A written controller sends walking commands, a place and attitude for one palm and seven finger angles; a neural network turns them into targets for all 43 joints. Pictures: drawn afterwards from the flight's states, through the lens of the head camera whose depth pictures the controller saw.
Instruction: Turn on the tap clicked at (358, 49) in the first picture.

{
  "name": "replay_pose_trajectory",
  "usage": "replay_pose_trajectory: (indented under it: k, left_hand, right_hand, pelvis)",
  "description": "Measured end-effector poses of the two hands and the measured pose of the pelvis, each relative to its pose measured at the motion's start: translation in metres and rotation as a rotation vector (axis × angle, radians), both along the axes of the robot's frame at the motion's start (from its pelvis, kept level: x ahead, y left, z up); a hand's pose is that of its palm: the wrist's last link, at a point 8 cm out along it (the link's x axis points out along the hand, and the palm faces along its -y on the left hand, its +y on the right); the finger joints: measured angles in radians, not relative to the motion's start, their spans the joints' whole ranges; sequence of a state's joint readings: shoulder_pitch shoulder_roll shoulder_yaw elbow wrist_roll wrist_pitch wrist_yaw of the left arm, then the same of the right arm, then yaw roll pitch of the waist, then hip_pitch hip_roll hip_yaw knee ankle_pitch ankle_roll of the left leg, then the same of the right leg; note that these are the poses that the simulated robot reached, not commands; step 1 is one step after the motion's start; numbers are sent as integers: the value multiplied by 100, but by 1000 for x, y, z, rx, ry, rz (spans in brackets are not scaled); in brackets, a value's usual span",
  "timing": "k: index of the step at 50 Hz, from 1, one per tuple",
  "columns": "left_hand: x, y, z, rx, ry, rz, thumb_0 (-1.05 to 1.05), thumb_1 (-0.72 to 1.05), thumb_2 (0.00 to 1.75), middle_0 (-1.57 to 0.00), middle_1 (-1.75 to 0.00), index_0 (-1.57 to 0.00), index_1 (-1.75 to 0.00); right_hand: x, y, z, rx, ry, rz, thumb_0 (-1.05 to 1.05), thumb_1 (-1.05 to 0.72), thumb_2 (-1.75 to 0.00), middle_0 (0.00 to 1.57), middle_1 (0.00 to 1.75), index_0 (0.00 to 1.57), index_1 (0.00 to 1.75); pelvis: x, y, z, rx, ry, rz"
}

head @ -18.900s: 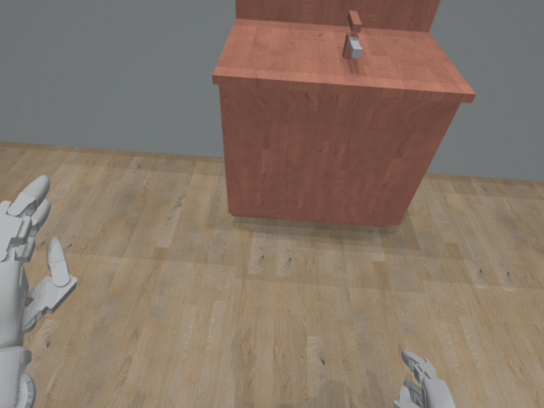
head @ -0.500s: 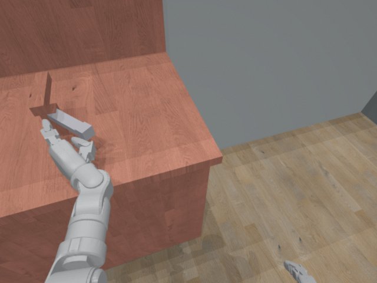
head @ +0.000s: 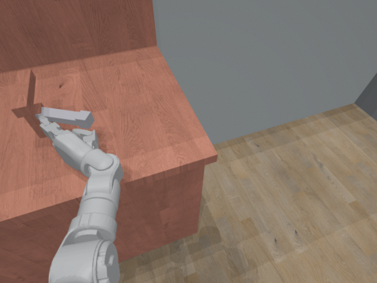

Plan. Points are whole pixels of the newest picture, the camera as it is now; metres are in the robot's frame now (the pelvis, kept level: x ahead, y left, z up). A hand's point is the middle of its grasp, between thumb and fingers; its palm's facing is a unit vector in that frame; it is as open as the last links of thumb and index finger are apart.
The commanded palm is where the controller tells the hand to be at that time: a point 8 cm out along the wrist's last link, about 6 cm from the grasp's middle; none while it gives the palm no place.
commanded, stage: push the lever round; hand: left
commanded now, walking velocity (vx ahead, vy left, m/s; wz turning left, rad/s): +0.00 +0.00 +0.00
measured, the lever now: (85, 119) +0.45 +0.24 +0.10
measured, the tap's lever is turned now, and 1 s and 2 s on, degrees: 59 86 86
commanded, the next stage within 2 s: lift the hand up off the lever in 1.00 s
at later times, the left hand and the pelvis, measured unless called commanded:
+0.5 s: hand (99, 129) +0.43 +0.21 +0.08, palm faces +0.85 -0.51 -0.11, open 8.2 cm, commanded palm +0.39 +0.23 +0.09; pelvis +0.00 -0.01 +0.00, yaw +0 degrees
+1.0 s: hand (104, 123) +0.45 +0.21 +0.08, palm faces +0.86 -0.49 -0.11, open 8.5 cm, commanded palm +0.41 +0.22 +0.09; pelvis -0.01 -0.01 -0.01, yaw +0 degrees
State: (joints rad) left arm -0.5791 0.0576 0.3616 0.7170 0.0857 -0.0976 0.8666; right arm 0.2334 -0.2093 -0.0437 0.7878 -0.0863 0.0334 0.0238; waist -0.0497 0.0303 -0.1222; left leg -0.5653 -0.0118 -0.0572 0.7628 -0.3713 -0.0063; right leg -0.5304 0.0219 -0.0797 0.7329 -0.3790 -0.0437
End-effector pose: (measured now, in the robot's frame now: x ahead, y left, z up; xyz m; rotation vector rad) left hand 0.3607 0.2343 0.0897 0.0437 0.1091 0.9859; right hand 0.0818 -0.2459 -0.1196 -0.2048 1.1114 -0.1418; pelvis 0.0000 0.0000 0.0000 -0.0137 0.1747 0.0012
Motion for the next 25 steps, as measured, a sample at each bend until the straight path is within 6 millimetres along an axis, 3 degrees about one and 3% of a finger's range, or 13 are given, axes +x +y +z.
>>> replay_pose_trajectory:
  k: [25]
  left_hand:
    - [17, -10, 2, 2, 25, 49, 2, 90, 90, -15, -15, -8, -12]
  right_hand:
    - [-15, -18, -4, 1, 34, -8, 0, -90, -90, 21, 30, 20, 30]
  pelvis:
    - [-2, -15, -3, 6, 24, 6]
